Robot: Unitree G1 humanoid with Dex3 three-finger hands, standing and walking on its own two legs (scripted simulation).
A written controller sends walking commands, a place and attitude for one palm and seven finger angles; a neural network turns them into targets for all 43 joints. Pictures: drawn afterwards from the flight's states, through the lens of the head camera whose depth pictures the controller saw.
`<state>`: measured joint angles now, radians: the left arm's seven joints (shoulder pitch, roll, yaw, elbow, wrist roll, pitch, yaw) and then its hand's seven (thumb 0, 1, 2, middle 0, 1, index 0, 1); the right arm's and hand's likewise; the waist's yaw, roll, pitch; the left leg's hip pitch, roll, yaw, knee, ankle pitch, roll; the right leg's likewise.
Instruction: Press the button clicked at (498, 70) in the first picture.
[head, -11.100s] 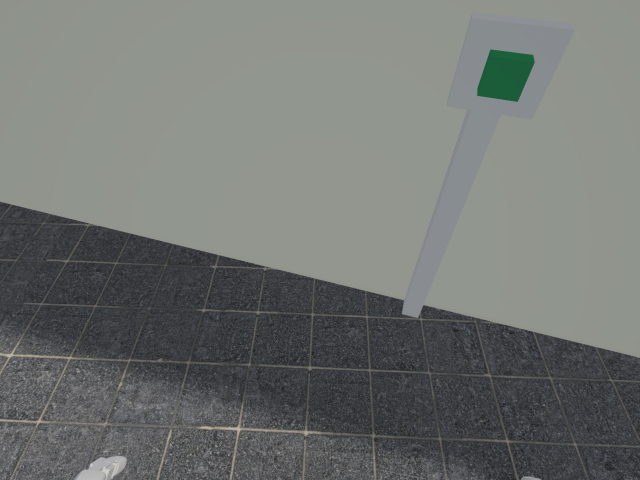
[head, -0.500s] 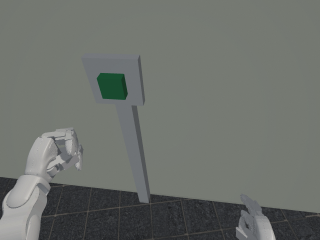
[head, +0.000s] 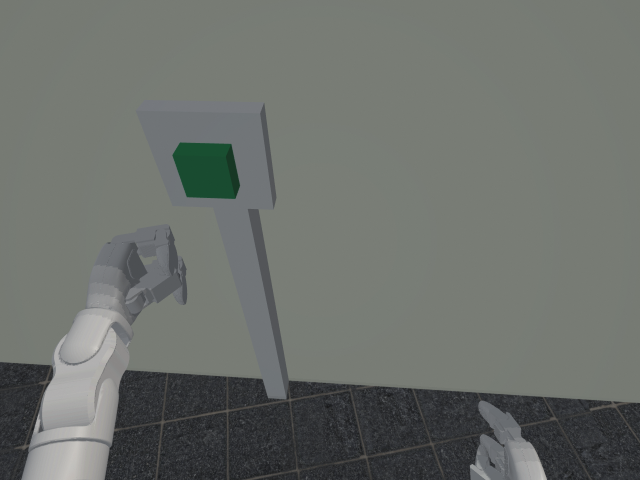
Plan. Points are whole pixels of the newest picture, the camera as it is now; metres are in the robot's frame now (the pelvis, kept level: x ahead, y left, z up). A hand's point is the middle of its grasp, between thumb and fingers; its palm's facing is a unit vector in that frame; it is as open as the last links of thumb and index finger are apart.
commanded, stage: aim a knuckle at the button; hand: left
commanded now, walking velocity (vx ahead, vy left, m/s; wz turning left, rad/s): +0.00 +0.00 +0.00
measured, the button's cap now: (209, 169) +0.48 +0.19 +0.16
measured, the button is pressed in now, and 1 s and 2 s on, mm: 0 0 1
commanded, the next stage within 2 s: press the button with the knuckle in 1.24 s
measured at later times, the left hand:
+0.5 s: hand (213, 241) +0.37 +0.17 +0.12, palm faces +0.02 -1.00 +0.00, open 3.1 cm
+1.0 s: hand (217, 239) +0.37 +0.16 +0.12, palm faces +0.04 -1.00 -0.01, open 3.1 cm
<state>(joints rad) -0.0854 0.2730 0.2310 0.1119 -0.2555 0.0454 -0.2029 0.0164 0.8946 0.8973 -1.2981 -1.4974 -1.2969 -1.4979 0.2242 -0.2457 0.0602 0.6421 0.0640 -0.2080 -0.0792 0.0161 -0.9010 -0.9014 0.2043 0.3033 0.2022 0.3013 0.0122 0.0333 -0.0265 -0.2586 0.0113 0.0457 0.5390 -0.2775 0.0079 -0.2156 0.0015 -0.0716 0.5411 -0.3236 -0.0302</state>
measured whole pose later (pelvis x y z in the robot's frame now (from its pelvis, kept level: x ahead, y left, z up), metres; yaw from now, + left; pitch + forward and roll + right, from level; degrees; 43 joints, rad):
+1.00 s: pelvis -0.01 +0.00 +0.00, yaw -1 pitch +2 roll +0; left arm -0.40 0.25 0.19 0.51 -0.20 -0.09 -0.10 0.02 0.90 0.90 -1.30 -1.50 -1.30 -1.50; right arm 0.26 -0.25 0.04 0.65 0.07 -0.09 -0.06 0.01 -0.90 -0.90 0.20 0.30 0.20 0.30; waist -0.02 0.03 -0.03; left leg -0.32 0.02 0.06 0.56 -0.27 0.01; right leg -0.28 0.01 -0.06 0.56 -0.31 -0.03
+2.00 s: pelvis -0.01 +0.00 +0.00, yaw -1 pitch +4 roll +0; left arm -0.58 0.28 0.22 0.73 -0.17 -0.14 -0.11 0.01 0.89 0.90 -1.30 -1.50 -1.30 -1.50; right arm 0.31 -0.26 0.03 0.66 0.06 -0.05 -0.05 0.01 -0.90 -0.90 0.20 0.30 0.20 0.30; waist -0.05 0.02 -0.04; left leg -0.37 0.02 0.06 0.59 -0.28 0.01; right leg -0.33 0.01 -0.06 0.58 -0.32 -0.03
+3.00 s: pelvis -0.05 +0.01 -0.02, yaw +0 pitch +8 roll -1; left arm -0.91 0.39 0.25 1.15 -0.14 -0.27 -0.13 -0.04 0.76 0.99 -1.30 -1.50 -1.37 -1.50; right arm 0.39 -0.28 0.04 0.70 0.04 -0.12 -0.04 0.01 -0.90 -0.90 0.20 0.30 0.20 0.30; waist -0.11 0.01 -0.04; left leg -0.59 0.02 0.03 0.72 -0.27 0.03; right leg -0.54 0.00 -0.08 0.69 -0.30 -0.02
